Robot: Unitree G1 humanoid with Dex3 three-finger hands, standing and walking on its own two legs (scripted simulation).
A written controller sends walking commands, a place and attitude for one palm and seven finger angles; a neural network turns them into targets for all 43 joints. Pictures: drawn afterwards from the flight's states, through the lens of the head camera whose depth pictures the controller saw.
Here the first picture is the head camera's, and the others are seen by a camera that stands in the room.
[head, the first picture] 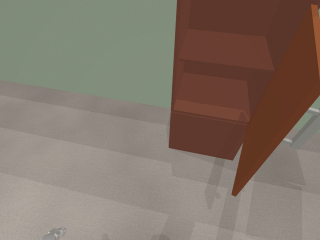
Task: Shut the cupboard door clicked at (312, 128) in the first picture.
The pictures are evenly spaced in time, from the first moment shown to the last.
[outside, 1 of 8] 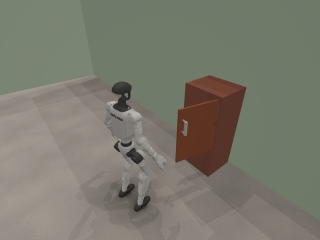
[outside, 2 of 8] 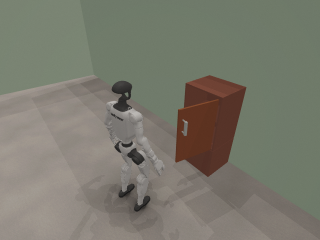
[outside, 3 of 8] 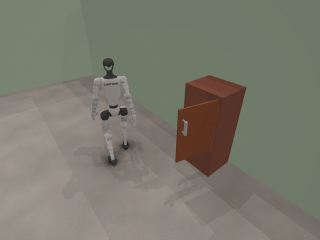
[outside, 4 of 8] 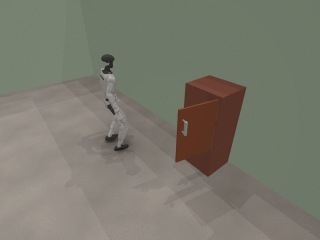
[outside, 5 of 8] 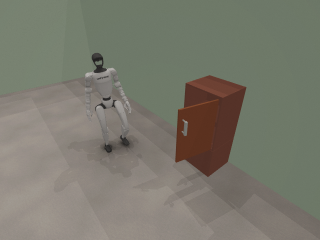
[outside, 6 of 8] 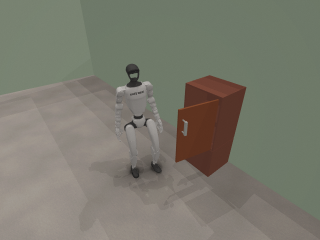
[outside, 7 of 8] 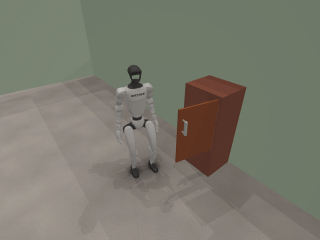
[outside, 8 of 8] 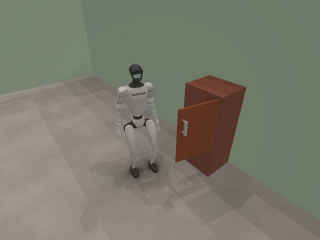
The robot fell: no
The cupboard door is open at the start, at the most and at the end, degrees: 78 78 78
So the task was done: no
